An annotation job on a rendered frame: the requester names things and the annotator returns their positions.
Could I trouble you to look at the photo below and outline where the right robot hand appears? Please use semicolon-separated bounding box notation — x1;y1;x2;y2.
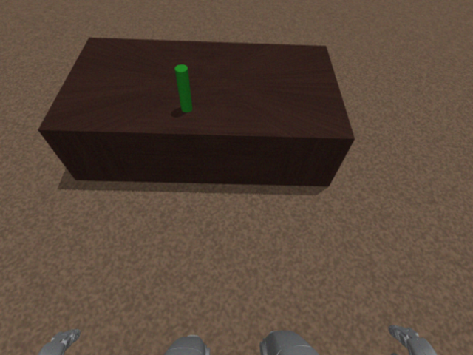
388;325;437;355

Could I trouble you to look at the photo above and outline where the can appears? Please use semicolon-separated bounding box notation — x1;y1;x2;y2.
175;64;192;112

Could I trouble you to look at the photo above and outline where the left robot hand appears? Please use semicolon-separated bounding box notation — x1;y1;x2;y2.
38;329;81;355

